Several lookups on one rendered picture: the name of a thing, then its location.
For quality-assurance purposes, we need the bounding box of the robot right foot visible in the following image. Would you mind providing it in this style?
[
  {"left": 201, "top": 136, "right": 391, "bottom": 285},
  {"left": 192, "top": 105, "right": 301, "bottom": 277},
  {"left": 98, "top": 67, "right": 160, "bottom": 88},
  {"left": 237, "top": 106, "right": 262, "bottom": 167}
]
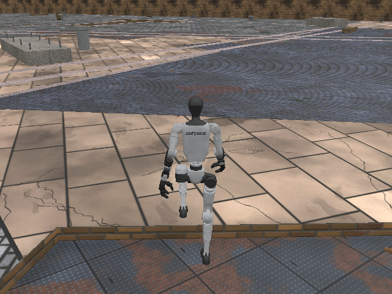
[{"left": 200, "top": 247, "right": 210, "bottom": 265}]

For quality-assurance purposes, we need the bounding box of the robot left hand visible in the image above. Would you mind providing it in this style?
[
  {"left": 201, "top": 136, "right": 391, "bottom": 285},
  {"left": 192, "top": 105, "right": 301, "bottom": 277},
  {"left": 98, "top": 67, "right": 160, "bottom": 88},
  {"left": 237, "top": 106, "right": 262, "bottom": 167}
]
[{"left": 159, "top": 180, "right": 173, "bottom": 198}]

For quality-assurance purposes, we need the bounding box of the robot right forearm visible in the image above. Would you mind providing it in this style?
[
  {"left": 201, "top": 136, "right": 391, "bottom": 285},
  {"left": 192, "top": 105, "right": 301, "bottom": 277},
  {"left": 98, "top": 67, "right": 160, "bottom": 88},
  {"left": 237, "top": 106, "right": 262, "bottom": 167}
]
[{"left": 216, "top": 147, "right": 225, "bottom": 165}]

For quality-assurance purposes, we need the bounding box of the right robot upper arm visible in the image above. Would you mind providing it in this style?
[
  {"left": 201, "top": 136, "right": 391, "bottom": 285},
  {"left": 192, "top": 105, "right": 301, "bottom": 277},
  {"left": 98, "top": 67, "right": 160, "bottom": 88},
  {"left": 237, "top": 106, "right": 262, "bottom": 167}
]
[{"left": 208, "top": 123, "right": 223, "bottom": 156}]

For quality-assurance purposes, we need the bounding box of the right robot shin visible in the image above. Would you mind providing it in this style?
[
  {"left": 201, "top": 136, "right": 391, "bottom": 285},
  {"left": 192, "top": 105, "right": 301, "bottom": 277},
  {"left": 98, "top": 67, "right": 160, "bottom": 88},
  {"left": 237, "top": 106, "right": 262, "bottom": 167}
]
[{"left": 203, "top": 213, "right": 213, "bottom": 256}]

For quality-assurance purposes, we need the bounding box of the left robot upper arm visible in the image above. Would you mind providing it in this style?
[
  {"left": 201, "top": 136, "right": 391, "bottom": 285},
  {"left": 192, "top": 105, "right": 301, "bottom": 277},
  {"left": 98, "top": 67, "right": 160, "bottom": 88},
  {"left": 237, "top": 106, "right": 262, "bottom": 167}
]
[{"left": 167, "top": 123, "right": 183, "bottom": 158}]

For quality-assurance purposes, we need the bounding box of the robot right hand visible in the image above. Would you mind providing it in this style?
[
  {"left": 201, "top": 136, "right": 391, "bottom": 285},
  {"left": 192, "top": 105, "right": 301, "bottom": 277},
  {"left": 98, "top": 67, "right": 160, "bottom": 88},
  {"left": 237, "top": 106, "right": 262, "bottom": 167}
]
[{"left": 211, "top": 162, "right": 225, "bottom": 173}]

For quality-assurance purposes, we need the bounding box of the robot left forearm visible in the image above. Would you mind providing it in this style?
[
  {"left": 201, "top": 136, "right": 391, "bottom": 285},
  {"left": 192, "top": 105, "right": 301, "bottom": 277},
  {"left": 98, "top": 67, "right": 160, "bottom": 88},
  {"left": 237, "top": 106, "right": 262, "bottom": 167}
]
[{"left": 160, "top": 148, "right": 173, "bottom": 181}]

